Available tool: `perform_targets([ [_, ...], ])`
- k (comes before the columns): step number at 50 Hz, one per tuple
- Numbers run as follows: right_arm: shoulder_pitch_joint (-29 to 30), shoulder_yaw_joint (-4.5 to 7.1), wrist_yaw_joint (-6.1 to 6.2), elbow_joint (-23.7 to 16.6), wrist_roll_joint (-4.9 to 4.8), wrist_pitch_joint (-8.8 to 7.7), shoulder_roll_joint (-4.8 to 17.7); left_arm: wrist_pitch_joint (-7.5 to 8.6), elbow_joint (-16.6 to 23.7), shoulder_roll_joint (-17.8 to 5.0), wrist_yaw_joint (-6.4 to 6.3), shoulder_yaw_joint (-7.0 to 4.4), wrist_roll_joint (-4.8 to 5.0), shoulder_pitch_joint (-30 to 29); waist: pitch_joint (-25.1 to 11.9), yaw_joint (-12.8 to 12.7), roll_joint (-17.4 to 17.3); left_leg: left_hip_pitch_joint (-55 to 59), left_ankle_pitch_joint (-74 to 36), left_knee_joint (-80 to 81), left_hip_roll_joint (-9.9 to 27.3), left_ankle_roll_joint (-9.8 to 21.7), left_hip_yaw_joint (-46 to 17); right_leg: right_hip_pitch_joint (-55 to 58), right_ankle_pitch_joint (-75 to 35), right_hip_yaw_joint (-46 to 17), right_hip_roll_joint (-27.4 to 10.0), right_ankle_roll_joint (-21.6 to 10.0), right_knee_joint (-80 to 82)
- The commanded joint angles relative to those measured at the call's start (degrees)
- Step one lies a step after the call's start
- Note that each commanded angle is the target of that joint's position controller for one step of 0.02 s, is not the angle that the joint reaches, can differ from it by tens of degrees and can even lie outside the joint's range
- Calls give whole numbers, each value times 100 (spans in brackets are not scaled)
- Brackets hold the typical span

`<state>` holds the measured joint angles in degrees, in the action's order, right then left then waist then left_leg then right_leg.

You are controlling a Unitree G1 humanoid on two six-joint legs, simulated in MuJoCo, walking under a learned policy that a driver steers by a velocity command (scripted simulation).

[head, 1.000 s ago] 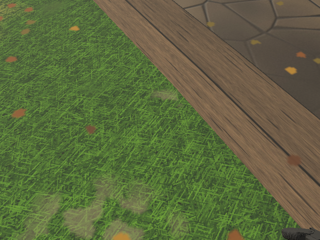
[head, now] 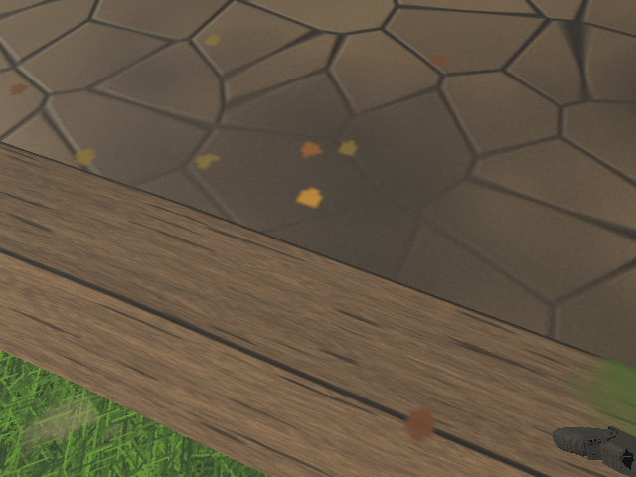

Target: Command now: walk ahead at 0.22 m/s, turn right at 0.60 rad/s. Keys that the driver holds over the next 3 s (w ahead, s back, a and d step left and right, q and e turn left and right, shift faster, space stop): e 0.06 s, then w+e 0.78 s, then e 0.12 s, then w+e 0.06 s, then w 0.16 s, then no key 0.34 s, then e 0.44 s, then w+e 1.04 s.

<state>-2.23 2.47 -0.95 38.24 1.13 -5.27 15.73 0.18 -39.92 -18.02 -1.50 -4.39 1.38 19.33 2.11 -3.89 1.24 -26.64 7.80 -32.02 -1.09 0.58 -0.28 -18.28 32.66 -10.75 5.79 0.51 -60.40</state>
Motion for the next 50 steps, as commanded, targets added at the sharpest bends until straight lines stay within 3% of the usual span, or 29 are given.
perform_targets([
  [1,-638,182,89,-283,-8,173,591,-109,495,-943,-60,-235,7,18,-1022,529,-612,2697,-1531,1035,2107,1192,-2076,-2176,-217,326,-615,336,-1625],
  [3,-322,185,120,-191,32,230,635,-262,577,-693,-78,-225,-8,-53,-515,294,-831,1570,-1525,1356,1683,1073,-1209,-1637,-511,544,-851,342,-1028],
  [5,-419,253,128,-55,11,201,753,-276,616,-388,-43,-144,0,-48,-543,329,-1011,1407,-540,1795,1599,1152,-859,-1459,-856,780,-923,285,-471],
  [6,-475,290,137,-5,-31,184,828,-259,674,-348,-9,-123,-15,-188,-570,390,-1001,1496,-53,1968,1696,1217,-864,-1515,-1030,799,-1005,239,-205],
  [10,-500,380,145,128,-136,140,1035,-152,802,-333,146,-83,-58,-674,-592,503,-742,1753,594,2262,1907,1219,-607,-1405,-1698,851,-1166,37,831],
  [16,-680,478,6,355,-266,179,1281,-117,881,-392,268,-90,-26,-1100,-297,608,-719,1990,901,2227,1956,977,-25,-892,-1667,1228,-1049,-193,2077],
  [19,-613,472,-25,454,-353,267,1271,-120,721,-424,284,-139,-44,-741,-274,323,-594,1711,1085,1618,1827,730,420,97,-1832,1623,-792,-416,2956],
  [20,-634,413,-26,483,-313,270,1104,-129,546,-606,242,-247,-26,-253,-426,105,-448,1293,712,905,1605,550,721,952,-1765,1631,-594,-569,3136],
  [21,-505,284,-31,390,-172,258,738,-121,329,-1086,173,-444,24,662,-700,-270,446,384,561,-1031,1088,171,1259,2115,-1569,489,-1154,-973,3632],
  [22,-229,160,-11,-125,-9,154,427,-49,434,-1912,156,-574,13,910,-733,-180,1868,-2113,2550,-2993,60,-267,989,3223,-631,-2656,-2391,-2051,4392],
  [23,20,228,-43,-113,-156,2,802,124,516,-1423,218,-422,-3,840,-785,-345,1076,-2771,2612,-3738,194,-185,-110,3224,-448,-3045,-2599,-2260,4739],
  [24,-8,274,-113,-134,-294,-108,983,241,533,-1090,229,-296,-35,623,-509,-158,970,-2816,2094,-3668,429,-32,-254,2965,-890,-2500,-2496,-2077,4702],
  [25,-140,284,-132,2,-238,-155,1007,286,584,-857,228,-221,-33,355,-370,19,642,-2528,1618,-3388,607,-10,-247,2596,-1444,-1889,-2258,-1861,4597],
  [26,-118,297,-132,60,-102,-176,1018,267,613,-747,207,-171,-13,105,-253,130,447,-2274,1265,-2940,675,-59,-235,2270,-2013,-1490,-2073,-1710,4616],
  [27,-107,307,-144,81,-50,-166,996,254,663,-696,168,-127,-46,-44,-207,245,451,-1909,959,-2625,687,-112,-229,1953,-2502,-1204,-1906,-1613,4687],
  [29,-31,264,-162,83,-52,-124,829,259,692,-825,88,-158,-85,-109,-243,319,345,-1535,400,-2075,482,-274,-94,1653,-3219,-854,-1729,-1578,4763],
  [31,255,175,-151,29,-74,-79,610,259,626,-924,15,-196,-64,-49,-140,261,276,-1170,-193,-1181,312,-383,-67,1299,-3246,-505,-1515,-1456,4784],
  [34,743,94,-177,-120,-130,-72,483,253,441,-996,-37,-235,-12,208,17,72,425,-633,-906,-199,100,-407,-100,912,-3043,-384,-1384,-1296,4745],
  [37,874,131,-194,-228,-176,-97,626,256,265,-950,-43,-247,39,391,85,58,452,-293,-1142,199,102,-296,-321,937,-2808,-708,-1535,-1171,4580],
  [40,580,220,-177,-189,-172,-146,821,201,182,-921,-55,-272,19,354,43,215,602,79,-616,330,108,-104,-335,1237,-3119,-1001,-1658,-1040,4164],
  [41,244,276,-152,-107,-158,-166,890,172,186,-872,-48,-261,8,300,-100,386,652,559,-474,445,38,-2,-208,1237,-3554,-994,-1560,-964,3836],
  [42,-359,375,-111,40,-122,-183,1036,156,219,-710,-29,-201,-21,241,-503,687,589,1491,-512,562,85,154,-151,1085,-4028,-801,-1227,-793,3074],
  [43,-1217,454,-67,104,3,-190,1332,137,384,-446,-19,-90,-119,165,-1378,1050,177,3030,-574,352,917,494,-933,379,-3426,-512,-806,-532,1483],
  [44,-1634,546,-67,233,101,-106,1747,171,529,53,-23,42,15,1005,-2307,640,-1874,4945,-157,855,2358,1442,-3600,-1629,-170,75,62,-67,-635],
  [45,-1435,410,-91,124,-30,-82,1205,185,383,-525,-35,-46,65,1101,-2159,628,-1653,4754,-21,1189,2536,1466,-4226,-2153,275,-195,-268,32,-1488],
  [46,-1078,311,-43,29,-58,-30,850,149,407,-886,-32,-164,70,537,-1400,699,-1110,4006,-705,1165,2359,1303,-3156,-2294,-69,-57,-480,110,-1685],
  [47,-811,261,-12,3,-30,27,715,100,459,-950,-56,-191,16,177,-997,630,-627,3285,-1712,1109,2146,1210,-2251,-2107,-351,190,-693,181,-1611],
  [48,-623,233,2,54,-31,73,600,57,514,-936,-68,-228,-49,-44,-686,526,-499,2662,-2481,1122,1904,1158,-1627,-1954,-481,303,-836,218,-1361],
  [50,-626,242,17,203,-25,46,616,-50,538,-618,-17,-186,14,108,-608,337,-803,1973,-1564,1556,1671,1088,-1061,-1460,-807,456,-1122,127,-864],
])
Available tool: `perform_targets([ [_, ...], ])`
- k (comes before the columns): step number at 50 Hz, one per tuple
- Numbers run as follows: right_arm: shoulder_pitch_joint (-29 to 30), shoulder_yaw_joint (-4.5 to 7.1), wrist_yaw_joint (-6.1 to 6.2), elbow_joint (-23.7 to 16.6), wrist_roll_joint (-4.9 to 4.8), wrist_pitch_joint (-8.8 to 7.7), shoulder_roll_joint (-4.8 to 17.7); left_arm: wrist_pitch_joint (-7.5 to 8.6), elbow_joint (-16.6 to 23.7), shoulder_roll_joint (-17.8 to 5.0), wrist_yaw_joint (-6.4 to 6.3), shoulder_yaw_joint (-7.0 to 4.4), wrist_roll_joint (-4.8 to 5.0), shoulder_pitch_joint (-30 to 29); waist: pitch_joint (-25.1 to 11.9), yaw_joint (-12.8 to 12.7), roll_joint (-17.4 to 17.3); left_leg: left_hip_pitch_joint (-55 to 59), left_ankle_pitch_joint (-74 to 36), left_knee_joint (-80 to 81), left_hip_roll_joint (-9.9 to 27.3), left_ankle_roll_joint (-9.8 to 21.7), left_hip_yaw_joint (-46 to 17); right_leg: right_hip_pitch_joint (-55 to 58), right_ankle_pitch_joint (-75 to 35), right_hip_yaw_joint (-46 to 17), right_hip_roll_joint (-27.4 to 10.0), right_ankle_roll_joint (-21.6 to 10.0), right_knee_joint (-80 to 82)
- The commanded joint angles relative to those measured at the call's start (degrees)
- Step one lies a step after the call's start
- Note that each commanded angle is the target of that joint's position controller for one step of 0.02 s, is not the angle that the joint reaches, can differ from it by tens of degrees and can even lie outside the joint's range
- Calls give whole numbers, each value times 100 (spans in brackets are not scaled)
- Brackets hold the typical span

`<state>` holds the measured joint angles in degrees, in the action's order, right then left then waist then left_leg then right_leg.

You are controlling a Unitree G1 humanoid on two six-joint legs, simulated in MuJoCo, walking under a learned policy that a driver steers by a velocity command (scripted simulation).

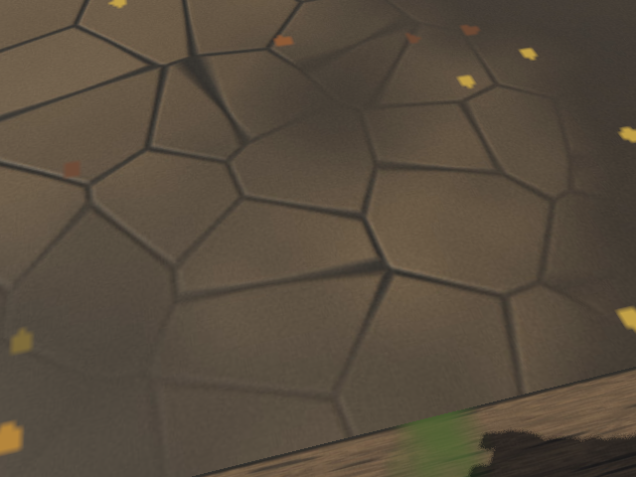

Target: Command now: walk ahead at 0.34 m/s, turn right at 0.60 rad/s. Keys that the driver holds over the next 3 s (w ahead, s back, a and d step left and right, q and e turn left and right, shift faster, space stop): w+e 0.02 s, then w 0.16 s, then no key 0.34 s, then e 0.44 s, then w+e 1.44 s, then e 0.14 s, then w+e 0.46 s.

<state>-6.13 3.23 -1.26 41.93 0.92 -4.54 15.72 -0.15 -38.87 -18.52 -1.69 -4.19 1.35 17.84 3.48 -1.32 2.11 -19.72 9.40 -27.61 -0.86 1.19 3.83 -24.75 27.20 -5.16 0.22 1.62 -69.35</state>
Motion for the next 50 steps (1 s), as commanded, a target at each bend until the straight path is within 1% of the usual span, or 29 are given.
perform_targets([
  [1,-230,192,55,-101,-42,-45,682,-58,494,-399,28,-151,39,146,-604,105,-961,1096,-1032,1417,1653,1099,-1351,-844,-349,3,-623,-3,301],
  [2,-285,222,64,-34,-62,-69,777,-64,588,-291,44,-105,16,-69,-483,171,-905,1005,-534,1671,1707,1186,-1362,-919,-480,21,-673,-31,605],
  [4,-377,264,67,74,-93,-103,918,-25,693,-173,78,-39,-40,-344,-447,232,-733,1116,-294,1899,1801,1292,-1283,-1000,-861,-7,-696,-89,1193],
  [9,-433,287,-9,244,-186,-81,1118,150,725,-125,215,55,-49,-959,-305,371,-546,1237,-461,2016,1567,1097,-538,-592,-1899,259,-545,-204,2773],
  [12,-647,287,-24,423,-229,28,1224,194,842,-160,259,61,-91,-1355,-215,465,-628,1557,-1648,1584,1562,937,-361,-317,-1926,467,-347,-220,3469],
  [14,-602,282,0,504,-314,119,1282,197,799,-226,272,9,-134,-1156,-427,227,-726,1609,-2340,973,1493,693,-196,382,-2171,641,-149,-365,4082],
  [15,-640,234,10,542,-323,127,1170,183,659,-378,251,-72,-174,-799,-674,42,-658,1434,-2778,431,1297,507,-36,1184,-2578,698,2,-504,4437],
  [16,-723,139,19,559,-230,100,949,156,542,-679,196,-185,-205,-313,-1016,-186,-473,1032,-2417,-335,1001,196,196,2130,-3591,411,-226,-663,4531],
  [17,-829,-38,9,345,65,52,561,105,555,-1198,110,-259,-324,193,-1726,-222,586,-220,-51,-1897,499,-253,459,3632,-5820,-1113,-1550,-1202,4125],
  [18,-1273,-148,-7,413,19,72,378,62,566,-1094,119,-172,-308,66,-2303,-70,1292,-1028,2837,-3055,211,-473,-116,3972,-5958,-2284,-2419,-2113,4372],
  [19,-1019,8,-9,491,-135,154,930,64,534,-790,182,-113,-190,-32,-1999,-219,675,-1269,2933,-3613,392,-513,-449,3510,-5455,-1948,-2138,-2033,4532],
  [20,-793,30,-6,446,-231,206,956,107,493,-655,214,-56,-149,-310,-1477,-123,578,-1515,2786,-3693,509,-464,-457,3102,-5257,-1416,-1852,-1814,4586],
  [21,-744,27,46,507,-201,257,867,143,466,-573,232,-33,-149,-591,-1250,-3,333,-1463,2490,-3485,626,-461,-501,2658,-4959,-1125,-1632,-1625,4706],
  [22,-744,39,101,532,-143,325,851,162,461,-510,235,-14,-159,-881,-1061,148,315,-1122,2129,-3160,701,-503,-541,2095,-4746,-863,-1485,-1507,4893],
  [24,-959,-1,179,650,-98,440,644,207,396,-387,218,12,-283,-1296,-1016,432,470,-182,1524,-2610,609,-611,-428,1200,-4769,-387,-1231,-1468,5103],
  [26,-915,-37,237,671,-64,495,541,227,270,-313,198,24,-299,-1415,-1031,439,573,261,1197,-1885,526,-632,-384,987,-4523,-177,-1105,-1470,5124],
  [30,-362,16,298,439,-67,567,730,118,70,-704,150,-106,-160,-1265,-824,210,585,336,829,-1137,298,-476,-413,979,-3193,-739,-1199,-1521,5122],
  [33,-441,50,275,424,-15,528,715,28,10,-622,93,-90,-30,-1352,-625,415,427,863,53,8,184,-198,-368,685,-2315,-981,-966,-1208,4803],
  [34,-578,99,286,405,38,498,909,21,-14,-468,68,-48,-46,-1226,-674,437,153,1286,-462,345,571,-29,-737,422,-1994,-940,-729,-939,4448],
  [35,-611,219,319,373,80,505,1397,23,52,-217,49,-9,-98,-1083,-674,237,-836,1591,-992,555,1375,389,-1417,-191,-1093,-309,-88,-577,3647],
  [36,-623,257,308,429,82,514,1409,1,122,-205,1,-10,-91,-1088,-619,320,-1763,1292,-1047,1038,2177,1129,-2209,-437,24,409,416,-289,2781],
  [37,-502,197,333,316,116,476,1181,-22,119,-580,-10,-147,-80,-1153,-585,469,-1703,1315,-1460,1192,2493,1550,-2491,-681,838,251,277,-128,1445],
  [38,-305,151,364,264,113,439,1026,-58,15,-732,-12,-265,-16,-973,-600,348,-1340,1359,-1778,1087,2358,1489,-2178,-847,764,48,201,-65,666],
  [39,-7,135,377,196,55,412,940,-128,-107,-682,-37,-300,4,-753,-575,180,-1095,1404,-1874,965,2122,1269,-1723,-922,507,-27,104,16,426],
  [40,153,134,377,178,-32,398,886,-192,-117,-597,-48,-295,-5,-717,-495,133,-1025,1495,-1885,932,2026,1109,-1431,-1051,243,-29,-10,88,575],
  [41,160,135,385,198,-55,416,870,-233,-102,-468,-47,-268,-10,-795,-461,171,-988,1530,-1962,927,1905,1036,-1166,-1025,43,105,-39,168,760],
  [45,128,236,413,286,-53,558,1053,-259,148,-175,85,-144,17,-1145,-642,372,-1220,1590,-2091,885,1753,973,-457,-305,-430,587,-161,264,2106],
  [48,72,317,371,356,-125,587,1250,-295,234,-329,210,-185,5,-1108,-732,374,-1274,1623,-2141,760,1940,953,-380,210,-660,819,-143,109,2875],
  [50,114,362,319,388,-237,573,1346,-340,196,-369,272,-223,8,-920,-754,226,-1174,1327,-760,742,1999,758,-300,755,-1083,1005,-93,-146,3546],
])
Over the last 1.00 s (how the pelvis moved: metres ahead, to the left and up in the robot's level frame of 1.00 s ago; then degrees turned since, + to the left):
0.39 -0.13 0.01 -36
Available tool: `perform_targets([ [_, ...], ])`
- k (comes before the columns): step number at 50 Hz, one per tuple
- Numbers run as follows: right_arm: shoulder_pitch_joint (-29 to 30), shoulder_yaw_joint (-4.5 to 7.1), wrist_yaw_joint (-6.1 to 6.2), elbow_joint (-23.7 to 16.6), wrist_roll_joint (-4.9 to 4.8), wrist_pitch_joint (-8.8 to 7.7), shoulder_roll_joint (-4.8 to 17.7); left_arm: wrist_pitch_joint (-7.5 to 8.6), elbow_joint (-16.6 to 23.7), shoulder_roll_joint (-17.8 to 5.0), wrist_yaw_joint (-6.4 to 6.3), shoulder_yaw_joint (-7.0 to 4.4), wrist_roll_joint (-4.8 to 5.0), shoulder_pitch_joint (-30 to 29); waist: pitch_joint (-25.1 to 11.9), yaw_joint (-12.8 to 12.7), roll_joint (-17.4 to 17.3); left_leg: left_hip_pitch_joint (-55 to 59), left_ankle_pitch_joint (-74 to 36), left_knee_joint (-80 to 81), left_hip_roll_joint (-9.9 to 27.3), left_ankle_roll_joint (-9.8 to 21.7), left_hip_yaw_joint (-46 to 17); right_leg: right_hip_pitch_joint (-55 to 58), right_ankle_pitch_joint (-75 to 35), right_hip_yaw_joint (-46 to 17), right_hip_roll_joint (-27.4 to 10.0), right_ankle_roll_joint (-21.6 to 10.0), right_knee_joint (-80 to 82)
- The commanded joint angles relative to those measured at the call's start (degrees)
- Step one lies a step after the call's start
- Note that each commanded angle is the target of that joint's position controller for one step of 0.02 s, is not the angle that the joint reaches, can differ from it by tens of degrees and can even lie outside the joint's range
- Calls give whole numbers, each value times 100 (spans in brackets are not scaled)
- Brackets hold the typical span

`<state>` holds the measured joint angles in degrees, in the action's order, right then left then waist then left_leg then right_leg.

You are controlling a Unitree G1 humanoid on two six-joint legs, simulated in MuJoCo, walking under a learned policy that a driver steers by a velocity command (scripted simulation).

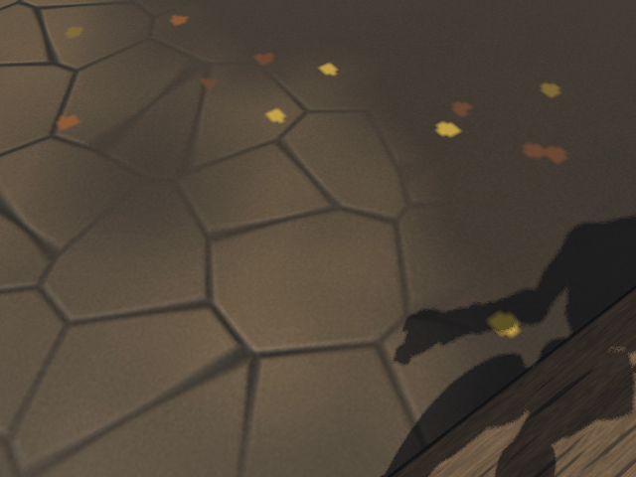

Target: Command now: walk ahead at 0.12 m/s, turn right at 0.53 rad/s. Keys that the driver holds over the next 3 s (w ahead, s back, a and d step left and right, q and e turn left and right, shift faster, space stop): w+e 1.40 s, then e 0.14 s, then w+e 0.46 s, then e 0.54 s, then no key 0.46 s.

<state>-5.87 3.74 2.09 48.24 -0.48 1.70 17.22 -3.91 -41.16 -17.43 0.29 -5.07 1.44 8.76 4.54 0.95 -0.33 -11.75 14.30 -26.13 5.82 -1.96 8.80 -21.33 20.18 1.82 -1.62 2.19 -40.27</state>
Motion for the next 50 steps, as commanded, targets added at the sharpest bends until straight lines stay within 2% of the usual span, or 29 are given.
perform_targets([
  [1,91,304,-45,-201,-154,-70,1124,27,322,-505,82,-176,-3,207,-852,-127,-824,155,-168,447,1230,902,-676,924,-565,402,207,-379,1005],
  [2,-5,238,-89,-140,-115,-98,852,36,121,-651,45,-274,27,656,-906,-261,-500,-472,909,-54,1024,687,-438,1721,-402,319,314,-591,1155],
  [3,130,107,-166,-194,23,-127,407,77,-49,-1037,-31,-425,76,1328,-857,-512,660,-1578,1657,-1770,490,285,136,2537,106,-984,-457,-1041,1841],
  [4,779,40,-151,-747,91,-220,238,254,88,-1707,-1,-506,-36,1559,-700,-662,1804,-3484,2564,-3319,-554,-2,-223,2733,1435,-4118,-1813,-2192,2749],
  [5,1060,149,-169,-785,-58,-356,629,484,132,-1306,53,-366,-157,1406,-600,-740,1032,-3776,2220,-3942,-335,121,-1168,2544,1900,-4372,-1967,-2354,3091],
  [6,933,205,-217,-762,-164,-457,797,626,152,-1033,22,-261,-137,1092,-353,-503,1076,-3795,1586,-3835,-155,275,-1305,2343,2003,-3893,-1798,-2103,3138],
  [7,689,261,-218,-583,-114,-534,905,695,195,-831,-15,-194,-63,852,-237,-339,862,-3619,1053,-3658,-32,305,-1298,2220,1659,-3384,-1521,-1829,3090],
  [8,632,288,-200,-508,0,-600,930,696,210,-752,-62,-150,-21,697,-208,-270,766,-3501,593,-3330,11,263,-1304,2166,1118,-3028,-1338,-1661,3079],
  [9,612,290,-211,-455,54,-641,868,697,226,-694,-108,-107,-57,687,-232,-230,724,-3234,198,-3081,6,225,-1294,2062,678,-2717,-1142,-1549,3130],
  [11,649,257,-251,-435,54,-698,692,736,212,-744,-165,-116,-106,836,-284,-240,620,-3037,-459,-2550,-164,92,-1186,2060,-209,-2341,-966,-1525,3151],
  [15,965,169,-292,-546,29,-714,435,747,121,-848,-222,-151,-65,1093,-198,-359,625,-2627,-1208,-1254,-412,-133,-1169,1761,-700,-1951,-759,-1446,3085],
  [21,1481,81,-404,-864,-42,-813,433,685,-82,-893,-223,-177,-1,1450,14,-557,621,-2118,-1370,-305,-532,-136,-1241,1544,-889,-2194,-825,-1391,2738],
  [24,1123,147,-424,-843,-53,-901,665,631,-76,-912,-226,-191,-9,1365,-135,-349,868,-1423,-1015,-150,-608,44,-1205,1610,-1521,-2471,-907,-1266,2349],
  [25,799,191,-410,-770,-49,-929,749,607,-55,-868,-223,-179,-9,1308,-257,-179,949,-975,-909,-28,-657,150,-1121,1592,-1893,-2497,-848,-1201,2099],
  [26,196,284,-367,-619,-24,-950,906,597,-5,-735,-212,-128,-34,1221,-605,132,912,-81,-955,169,-666,318,-1050,1439,-2447,-2343,-560,-1041,1482],
  [27,-720,372,-315,-502,52,-964,1168,601,117,-465,-182,-22,-114,1109,-1396,560,589,1415,-724,12,24,665,-1668,796,-2186,-2029,-195,-823,65],
  [28,-1555,503,-284,-356,146,-893,1687,663,300,-13,-182,101,-21,1662,-2410,449,-1109,3530,650,372,1437,1494,-4107,-1139,-16,-1304,679,-346,-2040],
  [29,-1424,391,-337,-310,46,-871,1268,703,281,-363,-203,67,110,1812,-2255,326,-1682,3445,1780,1052,1841,1648,-5404,-2048,1329,-1340,462,-312,-3058],
  [30,-1039,267,-316,-425,-1,-836,817,700,248,-822,-192,-52,148,1403,-1367,365,-1083,2678,2000,1164,1643,1426,-4610,-2364,890,-1302,116,-332,-3377],
  [31,-725,212,-284,-490,26,-781,634,677,290,-865,-192,-65,95,1053,-872,301,-676,1952,1344,1189,1419,1261,-3737,-2249,471,-1057,-132,-342,-3335],
  [32,-538,166,-268,-463,63,-748,480,673,345,-773,-171,-66,20,827,-505,211,-495,1312,699,1334,1197,1206,-3151,-2100,174,-1003,-295,-352,-3074],
  [33,-445,125,-244,-445,114,-759,386,644,365,-671,-140,-78,3,794,-387,86,-568,928,260,1462,1040,1138,-2691,-1861,-27,-999,-459,-378,-2870],
  [36,-439,164,-229,-346,69,-830,490,542,478,-305,-82,6,33,724,-210,-10,-538,498,-496,1820,979,1239,-1875,-1801,-290,-825,-613,-330,-2501],
  [40,-473,230,-229,-293,59,-835,733,560,684,-226,0,66,-16,357,-166,13,-340,615,-1450,1944,909,1276,-968,-1954,-1335,-676,-627,-239,-1455],
  [44,-743,253,-195,-251,-4,-750,896,626,924,-104,178,140,-17,-443,-5,309,-224,795,-1777,1901,777,1062,-217,-1558,-2182,-173,-446,-329,-129],
  [46,-936,287,-196,-191,-69,-679,1020,615,1061,-140,245,131,3,-682,67,338,-233,1168,-2061,1781,910,985,-81,-1526,-2062,-68,-377,-441,224],
  [48,-978,332,-183,-189,-125,-591,1182,597,1144,-312,284,51,-18,-646,-53,176,-330,1542,-3504,1276,988,884,108,-1218,-1567,159,-116,-642,419],
  [49,-994,361,-164,-204,-149,-539,1281,574,1130,-456,284,-25,-34,-427,-270,-1,-442,1684,-4527,755,988,827,206,-830,-1233,326,106,-769,422],
  [50,-980,374,-147,-228,-167,-479,1335,550,1009,-665,273,-147,-29,149,-613,-358,-471,1628,-5234,-143,931,757,317,-73,-1050,460,359,-935,506],
])
Over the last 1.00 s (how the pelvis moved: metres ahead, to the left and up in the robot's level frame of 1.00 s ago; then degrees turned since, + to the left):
0.22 -0.07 0.01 -19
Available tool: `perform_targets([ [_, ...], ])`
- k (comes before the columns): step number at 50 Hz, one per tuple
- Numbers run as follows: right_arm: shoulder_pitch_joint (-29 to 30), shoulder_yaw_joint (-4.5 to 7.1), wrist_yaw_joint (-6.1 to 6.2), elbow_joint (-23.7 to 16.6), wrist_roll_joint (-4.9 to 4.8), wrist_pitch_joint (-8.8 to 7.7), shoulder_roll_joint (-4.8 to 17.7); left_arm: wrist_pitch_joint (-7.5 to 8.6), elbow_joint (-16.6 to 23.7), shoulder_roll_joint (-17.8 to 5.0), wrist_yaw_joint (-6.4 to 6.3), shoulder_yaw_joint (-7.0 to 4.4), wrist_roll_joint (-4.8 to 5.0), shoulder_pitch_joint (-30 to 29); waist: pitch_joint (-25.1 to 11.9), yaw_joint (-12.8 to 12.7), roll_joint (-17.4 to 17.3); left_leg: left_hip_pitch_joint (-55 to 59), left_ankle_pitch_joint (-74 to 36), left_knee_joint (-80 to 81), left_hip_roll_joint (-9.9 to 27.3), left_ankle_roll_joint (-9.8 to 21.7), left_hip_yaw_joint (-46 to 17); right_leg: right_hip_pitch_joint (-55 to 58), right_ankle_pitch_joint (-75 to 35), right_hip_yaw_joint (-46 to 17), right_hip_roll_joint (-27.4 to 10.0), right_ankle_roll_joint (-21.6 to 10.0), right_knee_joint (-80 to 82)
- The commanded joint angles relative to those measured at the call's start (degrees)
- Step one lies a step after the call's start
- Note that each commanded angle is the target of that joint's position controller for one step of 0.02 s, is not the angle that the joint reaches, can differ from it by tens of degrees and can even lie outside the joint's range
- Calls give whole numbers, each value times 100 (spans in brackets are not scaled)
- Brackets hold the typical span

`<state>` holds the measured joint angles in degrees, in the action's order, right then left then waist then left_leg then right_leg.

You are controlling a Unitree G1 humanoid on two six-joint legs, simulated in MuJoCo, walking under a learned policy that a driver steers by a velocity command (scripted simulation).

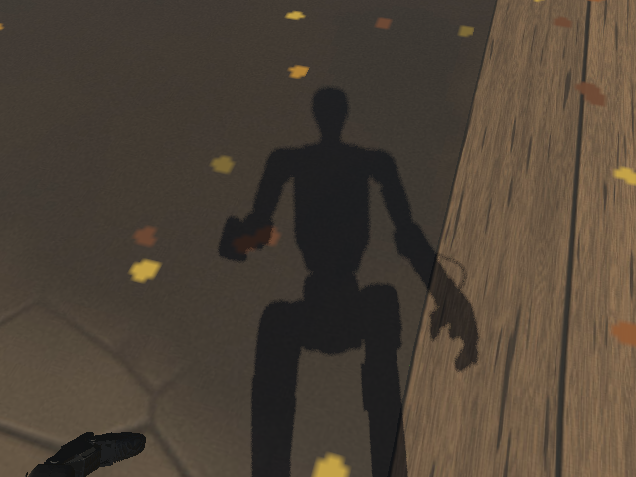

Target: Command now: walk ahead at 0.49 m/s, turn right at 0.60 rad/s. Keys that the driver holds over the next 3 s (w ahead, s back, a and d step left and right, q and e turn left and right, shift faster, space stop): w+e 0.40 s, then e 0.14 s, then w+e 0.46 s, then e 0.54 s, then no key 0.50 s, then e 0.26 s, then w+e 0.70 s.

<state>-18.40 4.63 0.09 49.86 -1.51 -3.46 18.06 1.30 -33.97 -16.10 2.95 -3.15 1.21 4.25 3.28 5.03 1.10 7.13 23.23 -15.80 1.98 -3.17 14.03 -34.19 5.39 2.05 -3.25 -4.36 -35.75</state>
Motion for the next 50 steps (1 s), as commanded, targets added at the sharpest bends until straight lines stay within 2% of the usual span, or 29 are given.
perform_targets([
  [1,305,232,79,-426,-60,59,1137,-7,21,-1098,-56,-525,18,1589,-981,-1302,-486,-882,-5967,-2449,1141,698,-68,2676,127,411,736,-510,336],
  [2,73,62,77,-537,168,32,684,-87,-155,-1573,-187,-677,65,2346,-1505,-1441,450,-2436,-3111,-4346,831,441,-80,4419,173,-1050,-152,-860,358],
  [3,-329,-161,-2,-902,261,-136,82,6,21,-2050,-164,-670,78,1970,-2237,-702,1541,-4598,1223,-6115,-360,190,-1020,5755,1775,-4557,-1446,-1975,1266],
  [4,453,-41,-66,-961,18,-317,718,111,114,-1461,-114,-518,41,2082,-2341,-1220,682,-5177,972,-6484,-179,296,-1944,5725,2181,-4867,-1519,-1798,1883],
  [5,846,-12,-97,-1125,-130,-414,839,198,30,-1238,-102,-433,-6,1885,-1482,-1172,526,-5507,383,-6243,39,415,-1876,5085,1693,-4055,-1370,-1544,1964],
  [6,857,-46,-60,-1082,-32,-461,741,240,44,-1112,-107,-383,2,1543,-1053,-900,14,-5212,-94,-5737,290,439,-1889,4241,983,-3407,-1118,-1368,1937],
  [7,882,-22,-19,-1008,132,-449,724,237,91,-934,-120,-322,-33,1175,-736,-686,-163,-4809,-387,-5254,446,416,-1875,3525,319,-2830,-848,-1190,2014],
  [8,693,-2,-37,-1014,140,-391,749,248,187,-913,-155,-295,-131,979,-734,-462,184,-4453,-557,-5124,526,358,-1947,3079,-182,-2690,-807,-1267,2107],
  [9,609,5,-45,-995,163,-329,752,261,204,-871,-176,-286,-124,868,-683,-395,182,-4297,-597,-4932,544,261,-1919,2815,-502,-2564,-741,-1312,2209],
  [11,669,-24,-48,-989,232,-225,596,283,122,-900,-245,-286,-81,917,-566,-352,68,-4166,-834,-4457,488,75,-1773,2349,-881,-2138,-581,-1308,2299],
  [14,1360,-110,-49,-1213,259,-186,379,264,-38,-1034,-352,-320,-50,1158,-296,-569,93,-4207,-1918,-3172,296,-122,-1693,2046,-806,-1746,-295,-1128,2321],
  [17,1981,-170,-109,-1371,199,-232,267,220,-189,-1087,-394,-340,-16,1409,-198,-837,225,-3695,-2856,-1977,-24,-128,-1627,1835,-175,-1657,-117,-870,2242],
  [20,2207,-114,-167,-1492,118,-289,438,188,-355,-1056,-400,-346,33,1650,-176,-901,324,-3518,-2896,-1486,-117,-22,-1817,2148,192,-2080,-298,-778,1903],
  [23,1920,5,-175,-1470,192,-347,649,62,-393,-1015,-461,-365,7,1600,-273,-703,574,-3245,-2223,-1199,-253,230,-1830,2683,-825,-2464,-328,-529,1014],
  [24,1554,50,-149,-1382,228,-375,683,22,-339,-939,-472,-346,11,1465,-460,-499,603,-2754,-2412,-967,-287,353,-1701,2700,-1164,-2445,-152,-365,579],
  [25,1088,105,-114,-1342,312,-407,828,17,-243,-730,-466,-276,-12,1392,-928,-262,486,-1789,-3097,-913,40,573,-1823,2469,-1223,-2230,194,-117,-263],
  [26,423,176,-75,-1340,408,-392,1207,15,-104,-379,-473,-159,-140,1698,-1875,-201,-501,-21,-4853,-1411,1284,1029,-2878,1456,832,-1744,689,223,-1993],
  [27,185,208,-107,-1205,347,-256,1290,26,-115,-394,-449,-108,8,2676,-2774,-538,-2242,1352,-4570,-1078,2591,2115,-5205,-39,3653,-1346,1179,530,-3650],
  [28,337,116,-119,-1350,199,-162,839,-9,-291,-998,-443,-241,64,2664,-2515,-450,-1343,958,-2694,-761,2426,1948,-5274,-442,3146,-1496,609,639,-4245],
  [29,470,31,-70,-1404,167,-87,517,-72,-172,-1183,-437,-298,87,1923,-1750,-245,-874,322,-1374,-538,2062,1655,-4398,-721,2608,-1168,384,688,-4323],
  [30,737,-18,-48,-1368,190,-28,436,-139,-83,-1166,-450,-306,57,1527,-1154,-291,-565,-526,-642,-250,1749,1495,-3810,-690,2205,-956,169,697,-4050],
  [31,920,-23,-27,-1315,209,-15,445,-184,26,-1109,-456,-324,5,1305,-744,-392,-700,-1167,-352,-16,1548,1432,-3476,-603,1949,-879,-20,658,-3739],
  [32,963,-7,-6,-1273,243,-30,511,-212,33,-937,-426,-291,17,1357,-518,-472,-875,-1659,-251,261,1362,1366,-3120,-288,1797,-789,-118,616,-3506],
  [34,925,34,8,-1181,215,-114,531,-207,54,-659,-403,-229,13,1332,-424,-466,-892,-1834,-457,571,1308,1440,-2671,-143,1659,-626,-176,566,-3041],
  [37,749,123,10,-1010,168,-204,683,-148,175,-540,-373,-183,-35,970,-484,-361,-614,-1420,-880,744,1557,1611,-2380,-422,1193,-688,-367,538,-2389],
  [44,625,223,-51,-764,111,-127,956,-72,308,-437,-201,-122,10,242,-185,-154,-532,-1125,-1344,869,1477,1381,-1213,-198,123,-366,-344,484,-846],
  [48,411,284,-96,-610,7,-22,1119,-101,482,-487,-110,-125,18,-126,-14,-60,-610,-780,-1476,643,1610,1210,-867,33,546,-80,-244,292,-293],
  [49,392,300,-100,-580,-33,16,1168,-114,513,-529,-94,-143,7,-136,1,-100,-626,-687,-1611,499,1664,1161,-813,124,773,3,-187,202,-191],
  [50,451,315,-98,-573,-73,53,1234,-125,504,-595,-85,-181,-13,-1,-62,-243,-653,-682,-2139,192,1666,1089,-695,437,947,152,-53,93,-28],
])
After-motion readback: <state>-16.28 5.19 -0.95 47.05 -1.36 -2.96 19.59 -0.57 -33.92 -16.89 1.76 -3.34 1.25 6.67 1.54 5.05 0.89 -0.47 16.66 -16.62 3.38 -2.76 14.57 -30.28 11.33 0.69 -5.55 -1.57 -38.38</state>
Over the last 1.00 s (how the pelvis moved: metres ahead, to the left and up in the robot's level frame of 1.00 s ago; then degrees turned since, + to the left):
0.42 -0.14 -0.02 -35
